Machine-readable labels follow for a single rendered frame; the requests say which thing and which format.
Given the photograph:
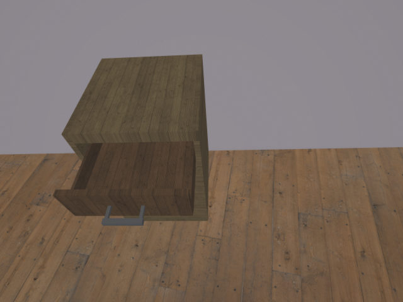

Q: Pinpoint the drawer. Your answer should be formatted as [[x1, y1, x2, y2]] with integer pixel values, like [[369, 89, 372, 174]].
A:
[[53, 141, 196, 216]]

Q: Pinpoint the cabinet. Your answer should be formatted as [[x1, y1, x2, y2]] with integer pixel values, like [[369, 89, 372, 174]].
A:
[[62, 54, 208, 221]]

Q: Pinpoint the handle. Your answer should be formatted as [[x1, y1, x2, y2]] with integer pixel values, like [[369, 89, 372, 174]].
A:
[[101, 206, 145, 226]]

